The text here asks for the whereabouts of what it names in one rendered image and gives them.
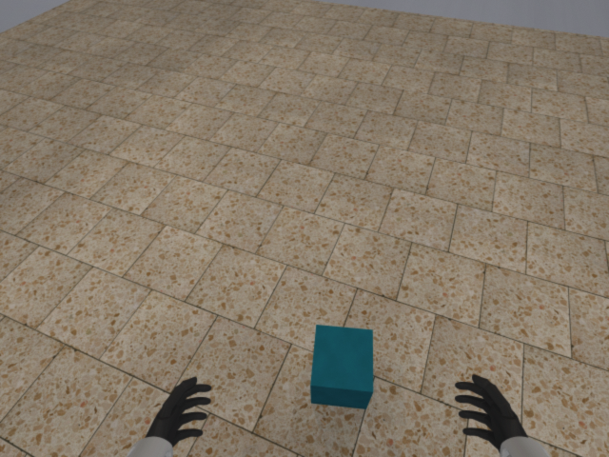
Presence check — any left robot hand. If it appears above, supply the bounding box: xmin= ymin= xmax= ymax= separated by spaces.
xmin=145 ymin=377 xmax=211 ymax=447

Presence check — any carton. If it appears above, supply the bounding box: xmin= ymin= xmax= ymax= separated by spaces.
xmin=310 ymin=325 xmax=373 ymax=409

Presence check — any right robot forearm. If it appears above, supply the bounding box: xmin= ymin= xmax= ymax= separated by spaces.
xmin=500 ymin=436 xmax=550 ymax=457

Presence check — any left robot forearm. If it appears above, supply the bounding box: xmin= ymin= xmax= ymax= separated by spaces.
xmin=127 ymin=437 xmax=173 ymax=457

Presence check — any right robot hand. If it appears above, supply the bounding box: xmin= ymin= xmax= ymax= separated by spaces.
xmin=455 ymin=374 xmax=528 ymax=452

